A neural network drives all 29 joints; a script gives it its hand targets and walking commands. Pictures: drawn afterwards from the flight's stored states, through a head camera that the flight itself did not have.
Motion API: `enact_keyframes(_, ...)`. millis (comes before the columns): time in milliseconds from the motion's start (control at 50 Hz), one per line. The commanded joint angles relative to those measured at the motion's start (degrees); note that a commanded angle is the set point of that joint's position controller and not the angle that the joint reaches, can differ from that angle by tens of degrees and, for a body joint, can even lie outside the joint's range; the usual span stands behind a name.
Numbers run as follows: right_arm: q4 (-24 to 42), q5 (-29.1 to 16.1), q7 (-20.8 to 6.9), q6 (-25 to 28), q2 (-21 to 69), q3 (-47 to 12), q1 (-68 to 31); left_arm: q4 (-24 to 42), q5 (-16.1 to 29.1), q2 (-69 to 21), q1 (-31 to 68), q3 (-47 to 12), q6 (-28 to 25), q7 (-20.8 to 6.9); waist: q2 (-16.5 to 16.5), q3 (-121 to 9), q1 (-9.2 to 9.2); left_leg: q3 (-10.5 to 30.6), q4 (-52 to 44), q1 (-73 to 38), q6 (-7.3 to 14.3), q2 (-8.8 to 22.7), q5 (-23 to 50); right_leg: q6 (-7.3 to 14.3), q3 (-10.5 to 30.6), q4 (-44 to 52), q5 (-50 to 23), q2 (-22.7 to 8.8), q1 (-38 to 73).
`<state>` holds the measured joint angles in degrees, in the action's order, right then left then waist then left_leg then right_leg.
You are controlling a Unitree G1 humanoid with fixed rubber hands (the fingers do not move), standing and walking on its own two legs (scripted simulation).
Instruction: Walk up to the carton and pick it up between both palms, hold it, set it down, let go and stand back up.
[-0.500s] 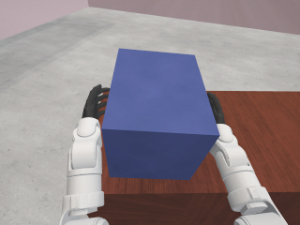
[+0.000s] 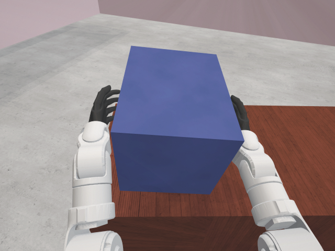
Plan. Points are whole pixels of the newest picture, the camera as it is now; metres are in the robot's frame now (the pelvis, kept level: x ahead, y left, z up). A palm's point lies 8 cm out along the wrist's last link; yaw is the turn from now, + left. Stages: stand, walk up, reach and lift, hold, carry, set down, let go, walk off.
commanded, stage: reach and lift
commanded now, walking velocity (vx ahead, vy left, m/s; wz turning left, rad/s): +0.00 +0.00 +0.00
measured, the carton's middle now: (170, 119) +0.42 +0.00 +0.14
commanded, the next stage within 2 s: hold in 0.10 s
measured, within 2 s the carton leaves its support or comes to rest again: neither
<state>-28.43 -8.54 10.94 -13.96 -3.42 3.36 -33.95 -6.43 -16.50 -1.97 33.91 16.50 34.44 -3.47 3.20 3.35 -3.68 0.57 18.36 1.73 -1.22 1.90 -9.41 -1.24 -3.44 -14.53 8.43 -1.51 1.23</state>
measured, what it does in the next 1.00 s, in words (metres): stands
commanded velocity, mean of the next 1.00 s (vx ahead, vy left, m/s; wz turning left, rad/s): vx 0.00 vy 0.00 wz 0.00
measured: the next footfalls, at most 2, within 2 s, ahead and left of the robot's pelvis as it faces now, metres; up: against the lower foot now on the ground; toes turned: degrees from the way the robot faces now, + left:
none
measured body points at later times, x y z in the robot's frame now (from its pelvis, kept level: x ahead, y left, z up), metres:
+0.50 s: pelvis +0.00 +0.00 +0.00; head -0.04 +0.03 +0.45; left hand +0.37 +0.17 +0.20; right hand +0.38 -0.16 +0.18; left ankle +0.02 +0.13 -0.75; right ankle +0.00 -0.13 -0.75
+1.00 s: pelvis +0.00 +0.00 +0.00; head -0.04 +0.03 +0.45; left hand +0.37 +0.16 +0.20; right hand +0.37 -0.16 +0.18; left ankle +0.02 +0.13 -0.75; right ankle +0.00 -0.13 -0.75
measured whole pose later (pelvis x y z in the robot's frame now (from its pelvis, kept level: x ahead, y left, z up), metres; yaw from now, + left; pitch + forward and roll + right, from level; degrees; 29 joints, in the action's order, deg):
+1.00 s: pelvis +0.00 +0.00 +0.00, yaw +0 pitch -8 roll -1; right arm -27.3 -10.1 11.4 -17.7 -4.0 2.0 -35.9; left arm -3.3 -17.4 -2.0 34.4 17.7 38.9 -4.2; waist 3.3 3.1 -3.5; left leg 0.8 18.5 1.0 -1.4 2.2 -9.3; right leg -1.0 -3.6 -14.6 8.4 -1.2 2.0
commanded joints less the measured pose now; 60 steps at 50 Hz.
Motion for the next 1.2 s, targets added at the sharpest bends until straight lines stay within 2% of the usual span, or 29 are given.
enact_keyframes(0, 19.3, -4.2, -6.4, 4.0, 29.8, -23.4, -43.4, 3.3, 6.6, -28.2, 26.2, -26.7, -0.5, -7.0, -2.9, -23.1, 0.21, -2.5, -0.3, -7.2, -0.2, -4.5, 16.3, -0.9, -2.0, 0.0, -13.4, 5.2, 5.4)
enact_keyframes(40, 19.6, -4.8, -6.0, 3.6, 29.9, -24.1, -43.1, 4.3, 6.6, -27.7, 26.6, -26.7, -0.2, -7.2, -1.8, -22.1, -0.12, -2.5, -0.4, -6.7, -0.1, -4.6, 15.9, -1.0, -2.1, -0.2, -14.5, 5.1, 6.0)
enact_keyframes(60, 20.4, -5.1, -6.0, 3.6, 29.5, -23.8, -44.4, 3.0, 6.5, -27.9, 26.1, -26.8, 0.1, -7.3, -2.4, -22.7, 0.24, -2.6, -0.3, -7.4, -0.3, -4.6, 16.1, -1.2, -2.1, -0.1, -14.3, 5.3, 5.8)
enact_keyframes(140, 18.6, -4.8, -5.7, 2.6, 29.2, -22.9, -42.4, 4.1, 6.2, -28.0, 27.1, -26.8, 0.7, -7.5, -3.6, -20.8, -0.56, -2.6, -0.3, -7.4, -0.4, -4.5, 15.5, -0.8, -2.3, 0.4, -12.5, 5.2, 5.1)
enact_keyframes(160, 21.9, -5.6, -5.7, 2.8, 29.8, -24.4, -44.5, 6.1, 7.0, -28.3, 27.9, -28.0, 0.6, -7.4, -3.3, -22.4, -0.27, -2.6, -0.3, -7.6, -0.5, -4.6, 16.2, -0.9, -2.4, 0.1, -13.1, 5.3, 5.0)
enact_keyframes(200, 20.8, -5.5, -5.8, 2.3, 30.3, -24.0, -44.9, 6.5, 7.6, -28.1, 29.2, -28.7, 0.4, -7.0, -2.8, -22.5, -0.46, -2.1, -0.2, -7.0, -0.3, -4.7, 15.2, -0.9, -2.2, 0.0, -12.2, 5.1, 5.4)
enact_keyframes(240, 23.1, -6.0, -5.7, 2.7, 30.4, -24.4, -46.0, 8.0, 8.4, -29.0, 29.7, -30.2, 0.3, -6.8, -3.9, -24.2, -0.75, -1.9, 0.4, -8.1, -0.6, -4.7, 16.2, -0.8, -2.3, -0.1, -13.1, 5.1, 4.6)
enact_keyframes(280, 21.3, -5.7, -5.5, 1.7, 29.8, -23.8, -45.8, 5.9, 7.9, -27.9, 29.7, -29.1, 0.9, -6.9, -4.0, -21.9, -1.11, -1.9, -0.4, -6.8, -0.3, -4.6, 13.7, -0.8, -1.9, 0.4, -10.8, 5.1, 4.2)
enact_keyframes(340, 20.6, -5.7, -5.8, 1.0, 29.3, -23.1, -45.3, 5.1, 7.3, -27.3, 28.6, -27.8, 1.9, -7.1, -3.7, -21.4, -0.26, -2.2, -1.0, -6.1, 0.0, -4.5, 12.4, -0.6, -1.6, 0.5, -9.1, 4.8, 3.8)
enact_keyframes(360, 19.3, -5.2, -5.7, 0.7, 29.1, -22.3, -44.5, 5.1, 7.3, -27.5, 29.2, -27.9, 2.1, -7.2, -3.8, -20.5, -0.97, -2.5, -1.1, -5.9, -0.1, -4.7, 11.4, -0.7, -2.0, 0.8, -7.9, 4.9, 3.2)
enact_keyframes(400, 20.3, -5.3, -5.8, 0.5, 29.4, -22.9, -44.2, 5.1, 7.1, -27.6, 28.4, -27.6, 2.4, -7.5, -3.1, -21.9, -0.34, -2.6, -1.1, -6.0, 0.0, -4.6, 12.4, -0.8, -1.8, 0.4, -9.3, 5.0, 4.2)
enact_keyframes(460, 18.8, -5.6, -5.9, 0.2, 29.1, -22.4, -43.8, 4.9, 6.9, -27.8, 28.8, -27.1, 2.8, -7.7, -4.2, -21.1, -0.83, -2.3, -1.1, -6.8, -0.5, -4.5, 13.8, -0.7, -2.2, 0.7, -9.0, 5.2, 3.8)
enact_keyframes(500, 21.1, -6.3, -5.9, 0.7, 29.4, -23.2, -44.8, 7.2, 7.8, -28.3, 28.7, -28.3, 2.7, -7.7, -4.1, -23.4, -0.83, -2.3, 0.0, -7.9, -0.6, -4.4, 16.1, -0.5, -1.8, 0.3, -11.1, 5.4, 4.3)
enact_keyframes(520, 18.8, -6.0, -5.8, 0.2, 28.9, -22.4, -44.5, 4.2, 6.4, -27.5, 28.5, -26.4, 3.1, -7.8, -4.6, -20.5, -0.73, -2.4, -0.6, -6.5, -0.5, -4.7, 14.2, -0.6, -1.9, 0.5, -9.5, 5.2, 4.1)
enact_keyframes(560, 21.2, -6.2, -5.8, 0.5, 29.6, -23.2, -46.0, 5.7, 7.2, -27.9, 29.2, -27.1, 2.8, -7.8, -3.0, -22.3, -0.25, -2.4, -0.6, -6.6, -0.2, -4.5, 14.4, -0.7, -2.0, 0.4, -10.1, 5.3, 4.7)
enact_keyframes(600, 21.8, -6.5, -5.9, 0.7, 29.7, -23.5, -46.8, 6.0, 7.3, -28.0, 29.1, -27.6, 2.8, -7.5, -3.6, -22.5, -0.18, -2.4, -0.3, -6.8, -0.3, -4.6, 15.0, -0.6, -2.1, 0.3, -10.2, 5.3, 4.1)
enact_keyframes(720, 19.4, -5.3, -6.3, 0.5, 29.4, -21.7, -46.3, 4.7, 6.7, -28.5, 29.8, -27.2, 3.1, -7.5, -3.3, -19.5, -0.73, -2.5, -1.6, -5.5, -0.1, -4.4, 10.5, -0.4, -2.2, 1.2, -5.6, 5.1, 2.5)
enact_keyframes(740, 20.6, -5.4, -6.4, 0.7, 28.9, -22.2, -47.6, 3.5, 6.4, -28.2, 29.8, -26.3, 3.1, -7.5, -3.8, -20.6, -0.08, -2.6, -1.3, -5.6, 0.1, -4.2, 10.6, -0.2, -2.1, 1.0, -5.6, 5.0, 2.9)
enact_keyframes(800, 20.1, -5.9, -6.5, 0.7, 30.3, -23.0, -47.1, 5.6, 7.0, -28.0, 31.1, -26.8, 2.6, -7.4, -3.4, -22.4, 0.07, -2.6, -0.9, -6.2, 0.1, -4.6, 12.3, -0.5, -2.0, 0.5, -7.9, 5.0, 3.5)
enact_keyframes(820, 19.9, -5.9, -6.5, 0.7, 30.0, -23.1, -46.2, 5.5, 7.3, -27.7, 30.7, -27.2, 2.5, -7.4, -3.1, -22.9, -0.62, -2.5, -0.9, -6.9, 0.0, -4.6, 13.1, -0.6, -2.1, 0.5, -9.2, 4.9, 3.6)
enact_keyframes(860, 21.2, -6.1, -6.2, 1.0, 30.3, -23.4, -46.9, 4.7, 7.2, -28.1, 29.3, -27.1, 2.3, -7.2, -3.7, -23.7, 0.34, -2.4, -0.1, -6.6, 0.0, -4.7, 14.3, -0.7, -1.7, 0.2, -10.3, 5.0, 4.1)
enact_keyframes(880, 21.2, -5.9, -6.0, 1.1, 30.8, -23.6, -47.1, 5.1, 7.4, -28.2, 29.9, -27.4, 2.1, -7.3, -2.5, -23.0, -0.15, -2.5, -0.2, -6.4, 0.1, -4.8, 13.7, -1.0, -2.0, 0.3, -10.8, 5.0, 4.4)
enact_keyframes(940, 17.8, -5.7, -6.0, 0.2, 29.7, -22.9, -44.1, 4.3, 6.3, -27.3, 29.1, -26.1, 2.7, -7.7, -2.9, -20.1, -0.22, -2.4, -0.9, -6.5, 0.2, -4.5, 13.5, -0.9, -1.8, 0.8, -9.2, 4.9, 3.6)
enact_keyframes(960, 21.0, -5.8, -6.0, 0.7, 29.9, -23.4, -45.6, 5.7, 7.3, -28.0, 29.1, -27.3, 2.6, -7.7, -3.1, -22.5, -0.39, -2.6, -0.5, -6.9, -0.1, -4.5, 14.2, -0.7, -1.8, 0.4, -10.4, 5.1, 3.9)
enact_keyframes(980, 19.2, -5.8, -5.9, 0.4, 29.2, -22.8, -45.0, 3.6, 6.3, -27.3, 28.5, -26.3, 2.9, -7.8, -3.4, -20.7, -0.53, -2.8, -0.6, -6.2, -0.2, -4.6, 13.2, -0.8, -1.7, 0.7, -9.5, 5.0, 3.3)
enact_keyframes(1000, 20.5, -6.1, -6.0, 0.7, 29.9, -23.5, -45.8, 5.4, 7.0, -27.8, 29.4, -27.2, 2.6, -7.8, -3.5, -22.3, -0.44, -2.5, -0.8, -6.1, -0.2, -4.5, 13.3, -0.6, -1.7, 0.5, -9.1, 5.0, 4.3)
enact_keyframes(1020, 18.4, -5.6, -5.8, 0.4, 29.7, -22.5, -44.4, 4.4, 6.5, -27.5, 29.4, -26.7, 2.7, -7.9, -4.2, -21.0, -0.62, -2.8, -0.8, -6.2, -0.2, -4.8, 13.1, -0.7, -1.6, 0.7, -8.9, 4.8, 3.5)
enact_keyframes(1040, 19.2, -5.7, -6.0, 0.6, 30.0, -22.9, -43.9, 7.5, 6.9, -27.9, 29.8, -27.7, 2.6, -7.8, -4.1, -22.2, -0.99, -2.6, -0.4, -7.2, -0.5, -4.6, 14.9, -0.6, -1.9, 0.2, -10.4, 5.0, 3.9)
enact_keyframes(1180, 23.0, -6.6, -5.9, 1.3, 29.6, -23.6, -46.5, 7.0, 8.4, -28.9, 29.4, -29.9, 2.2, -7.1, -4.9, -24.0, -1.34, -1.6, 0.4, -7.7, -0.9, -4.4, 16.6, -0.4, -2.0, 0.2, -10.3, 5.1, 3.2)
